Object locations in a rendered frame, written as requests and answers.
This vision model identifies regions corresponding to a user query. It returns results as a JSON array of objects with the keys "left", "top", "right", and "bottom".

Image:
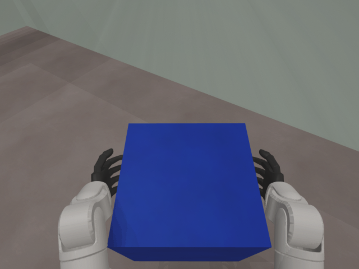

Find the carton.
[{"left": 107, "top": 123, "right": 271, "bottom": 261}]

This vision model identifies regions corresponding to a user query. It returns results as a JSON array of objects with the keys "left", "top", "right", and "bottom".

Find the right robot hand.
[{"left": 252, "top": 149, "right": 284, "bottom": 200}]

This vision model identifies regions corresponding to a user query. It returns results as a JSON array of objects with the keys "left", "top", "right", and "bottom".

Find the left robot forearm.
[{"left": 58, "top": 181, "right": 112, "bottom": 269}]

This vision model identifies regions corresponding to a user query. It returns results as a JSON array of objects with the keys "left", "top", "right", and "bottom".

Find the right robot forearm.
[{"left": 264, "top": 182, "right": 324, "bottom": 269}]

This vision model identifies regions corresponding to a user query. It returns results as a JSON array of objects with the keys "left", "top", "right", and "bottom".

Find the left robot hand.
[{"left": 91, "top": 149, "right": 123, "bottom": 197}]

